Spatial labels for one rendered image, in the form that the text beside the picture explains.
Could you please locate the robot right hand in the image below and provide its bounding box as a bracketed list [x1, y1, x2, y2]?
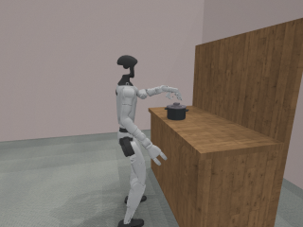
[147, 145, 168, 166]

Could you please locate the lid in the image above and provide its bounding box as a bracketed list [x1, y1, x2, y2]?
[167, 104, 187, 110]

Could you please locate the robot right forearm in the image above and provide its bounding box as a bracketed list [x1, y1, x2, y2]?
[123, 118, 152, 149]

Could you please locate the table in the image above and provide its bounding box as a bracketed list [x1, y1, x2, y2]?
[148, 18, 303, 227]

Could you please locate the robot left forearm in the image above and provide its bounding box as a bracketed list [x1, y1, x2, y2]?
[144, 85, 169, 96]

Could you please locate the humanoid robot head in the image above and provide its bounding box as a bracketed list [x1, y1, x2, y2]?
[117, 55, 138, 86]

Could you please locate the right robot upper arm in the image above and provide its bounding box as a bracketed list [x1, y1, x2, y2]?
[120, 86, 135, 128]

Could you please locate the pot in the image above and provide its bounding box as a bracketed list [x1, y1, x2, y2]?
[164, 107, 189, 121]

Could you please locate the left robot upper arm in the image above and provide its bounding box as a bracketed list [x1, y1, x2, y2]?
[134, 86, 148, 99]

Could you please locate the robot left hand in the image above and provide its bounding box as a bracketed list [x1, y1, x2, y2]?
[166, 87, 183, 101]

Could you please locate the robot left thigh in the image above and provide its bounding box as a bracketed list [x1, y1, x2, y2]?
[131, 137, 142, 173]

